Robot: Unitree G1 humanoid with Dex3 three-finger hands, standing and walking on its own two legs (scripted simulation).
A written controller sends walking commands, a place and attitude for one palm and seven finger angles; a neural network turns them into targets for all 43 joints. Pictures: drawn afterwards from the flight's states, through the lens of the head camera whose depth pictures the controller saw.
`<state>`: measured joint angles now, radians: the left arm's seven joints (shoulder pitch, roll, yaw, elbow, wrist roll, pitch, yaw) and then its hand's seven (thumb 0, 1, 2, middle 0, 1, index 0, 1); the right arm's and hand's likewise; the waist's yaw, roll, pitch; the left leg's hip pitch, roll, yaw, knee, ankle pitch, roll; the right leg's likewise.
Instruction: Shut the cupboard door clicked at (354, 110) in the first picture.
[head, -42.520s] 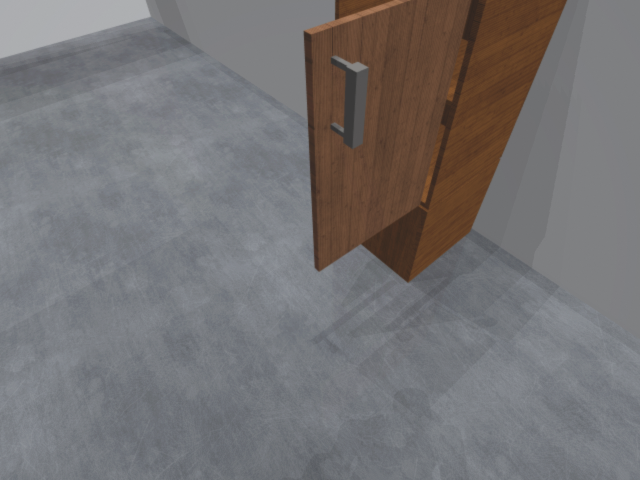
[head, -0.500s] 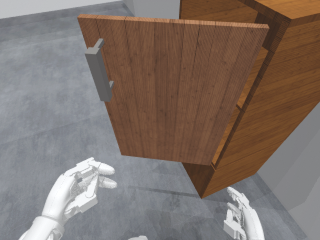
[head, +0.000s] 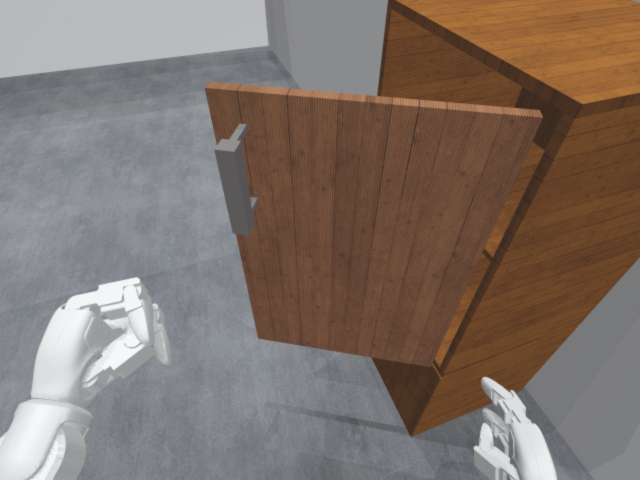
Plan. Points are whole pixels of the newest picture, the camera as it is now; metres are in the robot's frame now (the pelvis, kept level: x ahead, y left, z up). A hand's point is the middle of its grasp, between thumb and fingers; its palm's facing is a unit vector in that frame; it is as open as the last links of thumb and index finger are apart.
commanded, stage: raise the hand and make a fist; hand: left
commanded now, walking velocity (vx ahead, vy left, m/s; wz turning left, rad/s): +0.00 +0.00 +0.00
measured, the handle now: (242, 180) +0.45 +0.15 +0.16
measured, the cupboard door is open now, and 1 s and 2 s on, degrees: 60 60 60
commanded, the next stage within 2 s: bring the fist close to the handle in 0.64 s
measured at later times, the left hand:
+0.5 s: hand (156, 345) +0.21 +0.19 +0.14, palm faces -0.08 -1.00 -0.05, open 3.1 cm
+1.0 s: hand (156, 295) +0.25 +0.19 +0.17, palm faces +0.01 -1.00 -0.07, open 3.1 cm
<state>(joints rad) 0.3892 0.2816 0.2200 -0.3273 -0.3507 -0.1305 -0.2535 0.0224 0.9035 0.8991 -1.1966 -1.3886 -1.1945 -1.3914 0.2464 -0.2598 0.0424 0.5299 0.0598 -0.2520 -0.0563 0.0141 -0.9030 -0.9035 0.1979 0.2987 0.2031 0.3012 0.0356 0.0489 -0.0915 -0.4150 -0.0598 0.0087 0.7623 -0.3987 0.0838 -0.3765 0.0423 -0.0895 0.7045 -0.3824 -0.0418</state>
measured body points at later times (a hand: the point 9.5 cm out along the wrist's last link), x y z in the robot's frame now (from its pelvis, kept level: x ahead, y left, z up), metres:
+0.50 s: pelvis -0.02 +0.01 +0.02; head -0.04 +0.00 +0.47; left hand +0.21 +0.24 +0.15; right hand +0.17 -0.22 -0.04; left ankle +0.00 +0.06 -0.71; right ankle -0.01 -0.09 -0.71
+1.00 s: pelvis -0.01 -0.01 +0.02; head -0.03 -0.02 +0.47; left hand +0.24 +0.24 +0.18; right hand +0.18 -0.23 -0.05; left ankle +0.00 +0.06 -0.71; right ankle -0.01 -0.09 -0.71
